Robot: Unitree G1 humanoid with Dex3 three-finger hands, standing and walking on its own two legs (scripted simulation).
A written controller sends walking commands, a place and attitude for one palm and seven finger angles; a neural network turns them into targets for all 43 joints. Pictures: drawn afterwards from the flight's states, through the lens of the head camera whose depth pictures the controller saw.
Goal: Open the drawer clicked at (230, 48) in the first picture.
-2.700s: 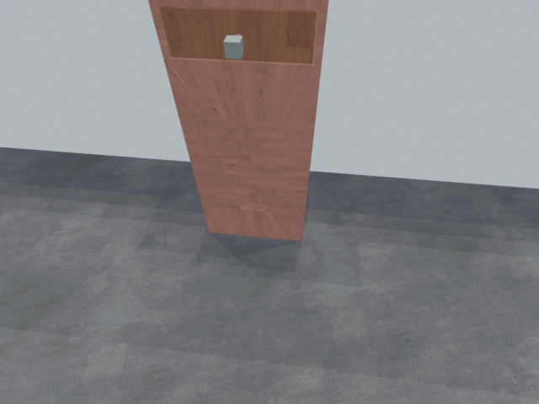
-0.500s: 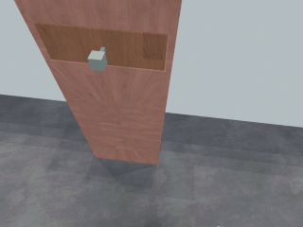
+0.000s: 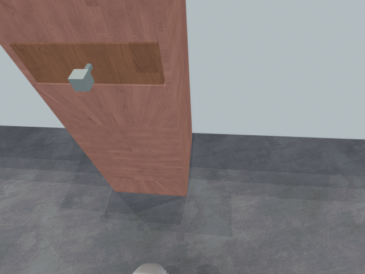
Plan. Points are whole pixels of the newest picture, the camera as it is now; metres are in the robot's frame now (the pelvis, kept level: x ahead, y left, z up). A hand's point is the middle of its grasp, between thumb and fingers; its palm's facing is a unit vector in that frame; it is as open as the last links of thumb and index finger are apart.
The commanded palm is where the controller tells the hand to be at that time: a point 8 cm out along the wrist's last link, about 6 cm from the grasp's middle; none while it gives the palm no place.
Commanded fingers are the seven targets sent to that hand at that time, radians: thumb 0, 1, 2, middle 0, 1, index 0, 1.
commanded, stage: come to a stop and stand still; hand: left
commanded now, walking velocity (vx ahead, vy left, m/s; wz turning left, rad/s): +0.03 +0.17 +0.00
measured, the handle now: (84, 75) +0.55 +0.28 +0.12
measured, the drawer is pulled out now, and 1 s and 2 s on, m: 0.00 0.00 0.00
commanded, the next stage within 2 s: look again from close up in 0.72 s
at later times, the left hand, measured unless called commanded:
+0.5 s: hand out of the picture -0.01 +0.26 -0.19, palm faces +0.09 -0.97 -0.22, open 7.3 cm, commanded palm none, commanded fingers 0.00 0.90 0.90 -0.20 -0.30 -0.20 -0.30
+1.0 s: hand out of the picture +0.01 +0.25 -0.18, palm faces -0.01 -0.97 -0.24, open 7.3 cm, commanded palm none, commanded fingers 0.00 0.90 0.90 -0.20 -0.30 -0.20 -0.30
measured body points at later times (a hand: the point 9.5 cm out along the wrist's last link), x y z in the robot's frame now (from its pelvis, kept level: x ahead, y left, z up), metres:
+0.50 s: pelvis -0.01 +0.06 -0.01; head +0.02 +0.07 +0.44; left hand -0.02 +0.31 -0.17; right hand +0.04 -0.16 -0.17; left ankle -0.04 +0.18 -0.75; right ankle -0.02 -0.05 -0.75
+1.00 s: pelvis -0.01 +0.07 -0.01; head +0.00 +0.05 +0.44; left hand +0.02 +0.30 -0.16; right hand -0.02 -0.15 -0.18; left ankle -0.04 +0.18 -0.75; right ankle -0.02 -0.05 -0.75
